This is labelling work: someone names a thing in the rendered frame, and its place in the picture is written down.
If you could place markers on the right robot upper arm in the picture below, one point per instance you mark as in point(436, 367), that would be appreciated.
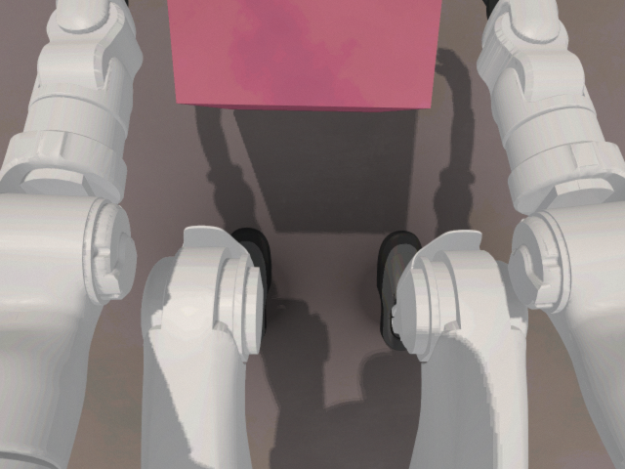
point(570, 263)

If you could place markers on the robot left foot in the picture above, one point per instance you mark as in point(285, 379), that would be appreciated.
point(258, 247)

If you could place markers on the robot left thigh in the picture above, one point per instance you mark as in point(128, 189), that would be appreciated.
point(193, 409)

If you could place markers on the left robot upper arm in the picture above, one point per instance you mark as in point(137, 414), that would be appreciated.
point(62, 258)

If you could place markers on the carton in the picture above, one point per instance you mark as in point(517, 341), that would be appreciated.
point(309, 55)

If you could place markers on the robot right forearm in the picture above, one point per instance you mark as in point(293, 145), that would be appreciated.
point(546, 119)

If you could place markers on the robot left forearm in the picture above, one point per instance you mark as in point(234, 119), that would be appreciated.
point(79, 111)

